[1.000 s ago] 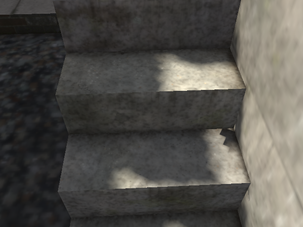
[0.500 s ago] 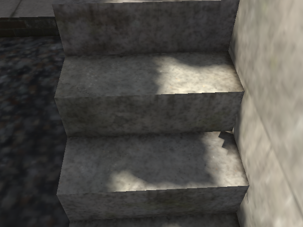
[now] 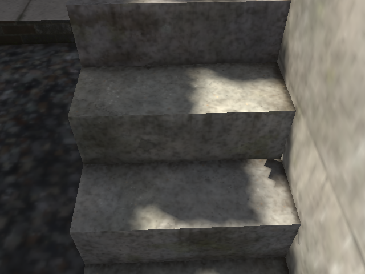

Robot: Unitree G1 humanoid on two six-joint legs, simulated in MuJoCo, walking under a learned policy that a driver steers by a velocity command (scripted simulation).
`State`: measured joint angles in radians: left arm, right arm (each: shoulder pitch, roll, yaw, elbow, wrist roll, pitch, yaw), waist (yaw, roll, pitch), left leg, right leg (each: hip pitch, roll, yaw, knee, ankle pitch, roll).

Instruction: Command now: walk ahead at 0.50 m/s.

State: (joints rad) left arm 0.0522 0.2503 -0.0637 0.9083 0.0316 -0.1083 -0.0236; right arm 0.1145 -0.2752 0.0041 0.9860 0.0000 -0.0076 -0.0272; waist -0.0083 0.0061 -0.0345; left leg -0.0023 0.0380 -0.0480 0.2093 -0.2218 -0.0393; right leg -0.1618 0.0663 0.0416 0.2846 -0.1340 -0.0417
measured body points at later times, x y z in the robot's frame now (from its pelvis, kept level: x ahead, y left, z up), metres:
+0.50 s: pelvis -0.01 +0.00 +0.00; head -0.01 -0.01 +0.45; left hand +0.09 +0.25 -0.13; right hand +0.03 -0.27 -0.15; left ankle -0.07 +0.15 -0.75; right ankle +0.01 -0.09 -0.75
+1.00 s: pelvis -0.03 +0.00 +0.00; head -0.02 -0.01 +0.45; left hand +0.04 +0.25 -0.14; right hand +0.00 -0.26 -0.16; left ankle -0.07 +0.15 -0.75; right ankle +0.01 -0.09 -0.75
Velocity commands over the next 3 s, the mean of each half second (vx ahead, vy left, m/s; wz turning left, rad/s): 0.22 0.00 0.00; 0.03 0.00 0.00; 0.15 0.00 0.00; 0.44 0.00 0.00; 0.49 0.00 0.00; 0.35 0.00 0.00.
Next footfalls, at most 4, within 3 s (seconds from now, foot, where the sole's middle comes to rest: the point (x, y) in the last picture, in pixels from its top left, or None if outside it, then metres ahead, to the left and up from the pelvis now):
none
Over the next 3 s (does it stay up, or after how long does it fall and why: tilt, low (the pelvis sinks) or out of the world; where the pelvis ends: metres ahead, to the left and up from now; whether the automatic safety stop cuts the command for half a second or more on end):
stays up -0.01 0.00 0.00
